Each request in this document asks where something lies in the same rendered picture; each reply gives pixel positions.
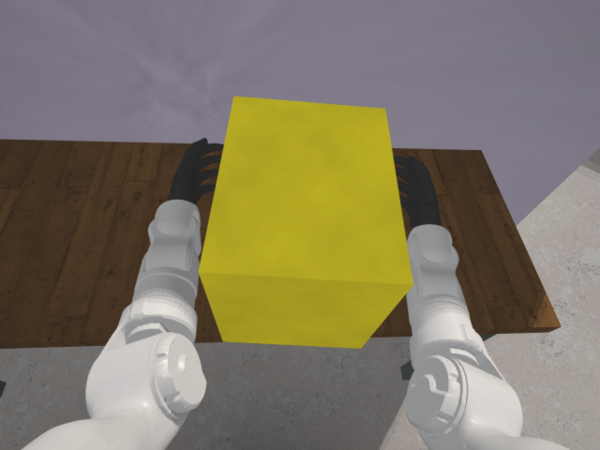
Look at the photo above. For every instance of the carton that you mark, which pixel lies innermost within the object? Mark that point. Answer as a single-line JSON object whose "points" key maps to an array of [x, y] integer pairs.
{"points": [[305, 243]]}

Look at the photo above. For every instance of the robot right hand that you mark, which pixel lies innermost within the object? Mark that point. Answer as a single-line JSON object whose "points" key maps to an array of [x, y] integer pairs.
{"points": [[421, 204]]}

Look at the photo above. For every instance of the left robot forearm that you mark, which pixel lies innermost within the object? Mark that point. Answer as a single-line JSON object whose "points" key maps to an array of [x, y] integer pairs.
{"points": [[167, 284]]}

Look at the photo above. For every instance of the robot left hand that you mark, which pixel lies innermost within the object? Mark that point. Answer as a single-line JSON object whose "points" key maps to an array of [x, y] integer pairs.
{"points": [[187, 179]]}

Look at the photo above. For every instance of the left robot upper arm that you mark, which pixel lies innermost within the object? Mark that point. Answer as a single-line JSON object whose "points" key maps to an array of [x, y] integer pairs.
{"points": [[138, 396]]}

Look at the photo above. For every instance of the right robot upper arm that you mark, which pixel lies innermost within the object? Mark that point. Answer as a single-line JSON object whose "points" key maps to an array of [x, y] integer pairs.
{"points": [[456, 406]]}

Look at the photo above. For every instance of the table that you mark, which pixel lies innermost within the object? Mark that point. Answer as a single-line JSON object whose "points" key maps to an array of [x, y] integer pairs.
{"points": [[74, 220]]}

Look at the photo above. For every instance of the right robot forearm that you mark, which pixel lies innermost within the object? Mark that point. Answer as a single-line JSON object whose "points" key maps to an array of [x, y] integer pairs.
{"points": [[438, 313]]}

